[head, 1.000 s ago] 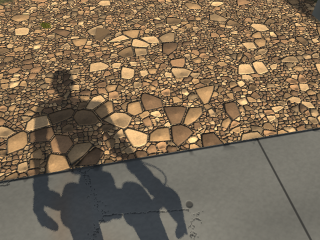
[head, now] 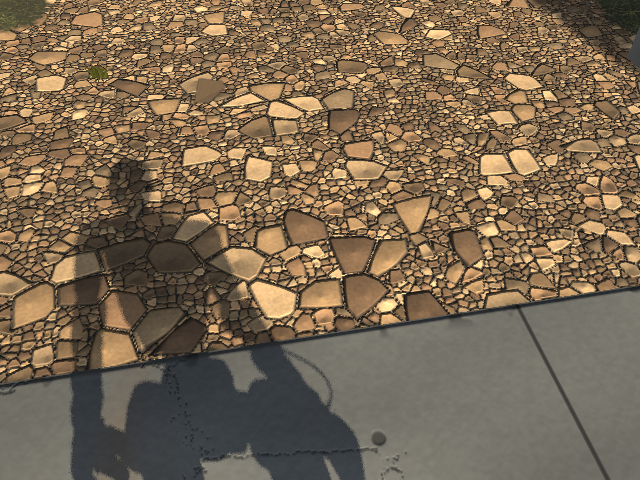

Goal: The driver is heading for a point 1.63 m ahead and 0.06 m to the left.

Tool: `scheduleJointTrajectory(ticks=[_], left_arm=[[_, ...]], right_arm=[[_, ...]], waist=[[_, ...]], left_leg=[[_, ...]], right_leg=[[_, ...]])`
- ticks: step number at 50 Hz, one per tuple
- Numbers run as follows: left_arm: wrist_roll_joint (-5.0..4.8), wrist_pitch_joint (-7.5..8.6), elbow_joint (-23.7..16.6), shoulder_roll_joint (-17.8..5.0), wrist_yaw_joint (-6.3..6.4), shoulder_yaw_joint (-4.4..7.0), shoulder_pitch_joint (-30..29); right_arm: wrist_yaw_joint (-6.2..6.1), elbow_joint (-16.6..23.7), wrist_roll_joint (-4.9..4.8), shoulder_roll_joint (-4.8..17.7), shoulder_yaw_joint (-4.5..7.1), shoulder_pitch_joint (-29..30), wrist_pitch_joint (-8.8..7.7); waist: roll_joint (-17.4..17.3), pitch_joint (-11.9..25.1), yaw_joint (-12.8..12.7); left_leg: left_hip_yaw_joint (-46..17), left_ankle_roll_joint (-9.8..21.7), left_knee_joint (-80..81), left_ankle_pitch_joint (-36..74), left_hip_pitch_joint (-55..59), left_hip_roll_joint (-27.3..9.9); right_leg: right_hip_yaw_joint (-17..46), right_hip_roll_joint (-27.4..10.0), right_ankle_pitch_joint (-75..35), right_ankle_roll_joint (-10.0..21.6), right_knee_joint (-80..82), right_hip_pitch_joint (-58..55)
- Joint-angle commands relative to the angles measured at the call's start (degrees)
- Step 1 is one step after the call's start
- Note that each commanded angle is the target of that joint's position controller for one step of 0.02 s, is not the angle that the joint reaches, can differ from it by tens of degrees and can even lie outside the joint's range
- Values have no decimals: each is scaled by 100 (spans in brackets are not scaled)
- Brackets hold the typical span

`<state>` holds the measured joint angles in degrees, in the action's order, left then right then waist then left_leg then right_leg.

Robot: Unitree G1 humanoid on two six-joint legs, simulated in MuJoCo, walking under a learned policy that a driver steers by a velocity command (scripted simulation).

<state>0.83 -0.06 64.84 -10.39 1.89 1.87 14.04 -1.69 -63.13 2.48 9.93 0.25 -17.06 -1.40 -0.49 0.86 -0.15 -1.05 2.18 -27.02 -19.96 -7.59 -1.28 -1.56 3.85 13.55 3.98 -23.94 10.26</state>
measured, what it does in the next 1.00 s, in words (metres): climbs: right foot, then left foot 0.17 m higher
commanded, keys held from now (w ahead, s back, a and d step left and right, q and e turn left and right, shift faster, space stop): w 1.00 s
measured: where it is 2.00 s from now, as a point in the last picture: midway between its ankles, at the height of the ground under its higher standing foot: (348, 277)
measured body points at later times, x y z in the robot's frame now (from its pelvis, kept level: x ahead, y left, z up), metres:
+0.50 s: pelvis +0.17 -0.04 +0.00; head +0.16 -0.06 +0.45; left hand +0.07 +0.18 -0.15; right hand +0.29 -0.27 -0.14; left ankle +0.13 +0.09 -0.44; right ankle +0.15 -0.12 -0.74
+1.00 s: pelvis +0.43 -0.02 +0.16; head +0.41 -0.02 +0.61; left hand +0.60 +0.20 +0.06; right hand +0.39 -0.23 +0.00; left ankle +0.40 +0.04 -0.57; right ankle +0.50 -0.21 -0.40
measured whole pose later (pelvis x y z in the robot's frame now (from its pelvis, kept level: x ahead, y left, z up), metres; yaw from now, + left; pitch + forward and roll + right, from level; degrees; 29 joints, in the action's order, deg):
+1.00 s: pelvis +0.43 -0.02 +0.16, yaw +0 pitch +2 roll +0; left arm -1.0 4.0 44.8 -10.1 -0.6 -1.4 7.2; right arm 3.3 -62.6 1.6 8.4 -1.8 -25.2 -4.7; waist 0.8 5.1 -0.9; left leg 8.7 6.1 -32.3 -19.7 -14.8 2.8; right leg 10.8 0.4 1.8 9.1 -88.7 53.5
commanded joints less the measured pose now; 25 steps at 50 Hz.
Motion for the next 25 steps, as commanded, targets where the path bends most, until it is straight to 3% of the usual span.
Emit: scheduleJointTrajectory(ticks=[1, 2, 3, 4, 5, 6, 7, 8, 9, 11, 12, 13, 14, 15, 16, 17, 18, 19, 20, 21, 22, 23, 24, 25], left_arm=[[-20, 85, -336, -630, -32, 117, -165], [-27, 133, -425, -540, -51, 98, -279], [-349, 270, -472, -674, -18, 160, -303], [-333, 390, -542, -578, -39, 126, -353], [-268, 489, -564, -492, -59, 116, -336], [-246, 561, -594, -449, -85, 109, -364], [-259, 601, -674, -420, -128, 101, -562], [-271, 596, -766, -396, -165, 91, -814], [-326, 570, -856, -420, -195, 97, -909], [-364, 542, -1014, -458, -251, 93, -1060], [-330, 524, -1007, -336, -285, 61, -950], [-275, 520, -833, -258, -315, 47, -274], [-251, 514, -654, -451, -314, 179, 392], [-235, 478, -466, -673, -294, 333, 1073], [-188, 375, -277, -866, -214, 469, 1790], [-87, 292, 35, -1061, -138, 501, 2678], [11, 231, 24, -972, -124, 272, 2696], [131, 282, -182, -1138, -123, 241, 2417], [20, 302, -126, -944, -150, 174, 1851], [-44, 309, -126, -598, -216, 51, 1504], [84, 300, -160, -423, -331, -83, 1191], [153, 234, -64, -224, -392, -195, 1185], [145, 193, 17, 9, -410, -305, 1280], [136, 158, 64, 66, -395, -369, 1361]], right_arm=[[20, 161, 9, 379, 47, -401, -140], [15, 162, -14, 470, 74, -504, -181], [-42, 151, -512, 987, 277, -474, -269], [-45, 171, -582, 1080, 322, -608, -319], [-43, 93, -535, 1139, 388, -981, -358], [-36, 7, -518, 1151, 446, -1318, -387], [-27, -41, -504, 1091, 475, -1518, -412], [-27, -55, -422, 1035, 493, -1663, -411], [-35, -21, -385, 1055, 524, -1661, -393], [-61, 182, -406, 1022, 541, -1252, -312], [-36, 303, -381, 974, 523, -962, -241], [-24, 520, -377, 1038, 517, -382, -177], [-27, 658, -326, 1111, 497, -115, -153], [-19, 703, -319, 1237, 507, -49, -151], [-1, 747, -327, 1257, 486, 180, -200], [58, 937, -212, 829, 353, 726, -312], [161, 936, -160, -89, 121, 581, -498], [234, 686, -702, -101, 191, -817, -590], [249, 939, -812, 193, 206, -410, -588], [219, 1220, -736, 174, 131, 371, -530], [177, 1357, -584, -69, 24, 545, -431], [163, 1449, -538, -312, -72, 481, -321], [214, 1610, -568, -432, -169, 462, -234], [242, 1758, -595, -559, -278, 459, -187]], waist=[[112, -824, 129], [-157, -839, 174], [-630, -961, 130], [-1006, -891, 177], [-1200, -806, 256], [-1106, -810, 312], [-951, -859, 382], [-826, -851, 478], [-663, -826, 422], [-501, -799, 215], [-563, -772, 53], [-683, -533, -386], [-740, -165, -784], [-703, 193, -1171], [-581, 320, -1595], [613, 385, -1937], [2078, 564, -1427], [1712, 967, -718], [896, -107, -406], [388, -805, -448], [41, -916, -242], [304, -966, -62], [330, -1067, 58], [273, -1149, 123]], left_leg=[[-142, 402, 409, -641, -602, -14], [-466, 501, 649, -709, -409, -181], [-595, 561, 748, -792, -484, -269], [-1192, 748, 1006, -552, -153, -609], [-1911, 1022, 1193, 22, 475, -1122], [-2407, 1282, 1188, 770, 996, -1599], [-2625, 1451, 1165, 1473, 1380, -1918], [-2676, 1526, 1144, 2130, 1653, -2126], [-2569, 1468, 1132, 2239, 1839, -2201], [-1972, 1115, 1265, 2004, 1588, -1966], [-1541, 969, 1322, 2105, 1017, -1703], [-953, 838, 1265, 3112, -146, -1327], [-511, 701, 697, 4515, -912, -972], [-61, 519, -208, 5414, -1067, -611], [124, 304, -1372, 5391, -1438, -270], [-64, 32, -3650, 2574, -2720, 112], [-702, 45, -6210, -1178, -3434, 854], [-1488, 166, -7136, -1050, -3889, 953], [-861, 209, -7733, -909, -5088, 498], [-410, 278, -8433, -681, -5886, 149], [-268, 315, -9048, -310, -6072, -53], [-32, 348, -10415, -454, -6305, -69], [-138, 430, -11165, -421, -6737, -86], [-338, 475, -11406, -345, -7074, -30]], right_leg=[[1120, -868, 1877, 511, 706, 512], [838, -663, 1553, 460, 350, 717], [325, -229, 1393, 306, -180, 890], [57, -52, 1012, 189, -781, 1253], [-108, -25, 764, 106, -1322, 1849], [-184, -146, 768, 89, -1697, 2407], [-171, -244, 1291, 72, -2122, 2949], [-59, -410, 1985, 36, -2762, 3425], [76, -634, 2196, 28, -3151, 3766], [83, -843, 1990, 10, -3024, 3692], [-187, -745, 1823, -43, -2927, 3078], [-469, -493, 1327, -25, -2635, 1451], [-666, -182, 49, -65, -2223, -125], [-737, -21, -847, -56, -1588, -1007], [-818, 103, -1083, 7, -793, -1745], [398, -638, -1288, 252, -182, -2692], [2581, -1971, -3139, 606, -42, -2371], [4504, -2930, -1419, 1678, 1038, -2284], [4321, -3041, 983, 1794, 1476, -1840], [3618, -2764, 2146, 1477, 1530, -1300], [3133, -2445, 2041, 1167, 1413, -664], [2652, -2305, 1458, 1049, 1419, -128], [2202, -2167, 1150, 885, 1343, 234], [1828, -2071, 925, 756, 1290, 514]])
